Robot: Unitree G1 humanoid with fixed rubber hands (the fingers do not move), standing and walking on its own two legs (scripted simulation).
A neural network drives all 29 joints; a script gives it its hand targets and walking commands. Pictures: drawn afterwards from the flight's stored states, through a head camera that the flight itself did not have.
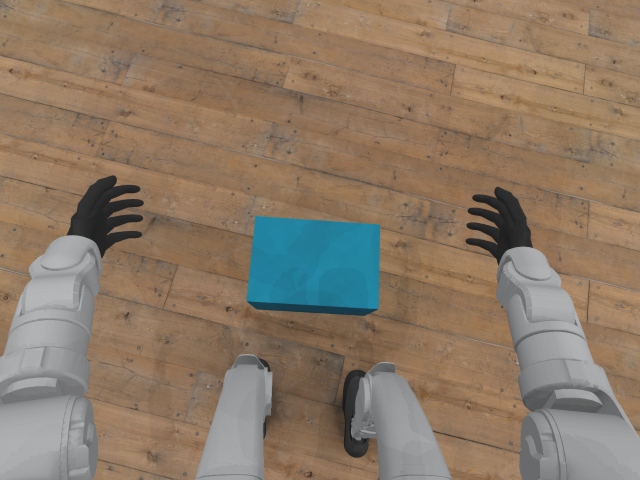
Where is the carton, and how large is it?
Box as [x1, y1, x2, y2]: [247, 216, 379, 315]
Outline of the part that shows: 255,216 247,292 247,301 255,308 364,315 378,308 379,224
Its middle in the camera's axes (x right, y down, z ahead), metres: -0.02 +0.06 +0.98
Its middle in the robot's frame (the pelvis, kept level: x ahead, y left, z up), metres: +0.46 +0.01 -0.57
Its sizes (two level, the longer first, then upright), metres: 0.296 0.200 0.200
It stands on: the floor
